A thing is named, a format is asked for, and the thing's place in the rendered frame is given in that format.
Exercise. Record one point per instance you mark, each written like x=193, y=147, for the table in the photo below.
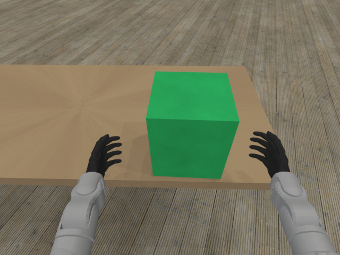
x=51, y=117

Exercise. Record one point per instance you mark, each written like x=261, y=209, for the left robot forearm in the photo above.
x=77, y=228

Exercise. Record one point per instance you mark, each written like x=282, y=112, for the carton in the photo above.
x=191, y=122

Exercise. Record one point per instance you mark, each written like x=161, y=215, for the robot left hand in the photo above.
x=99, y=156

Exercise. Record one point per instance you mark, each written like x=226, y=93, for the right robot forearm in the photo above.
x=300, y=221

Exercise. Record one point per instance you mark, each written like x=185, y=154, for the robot right hand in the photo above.
x=275, y=158

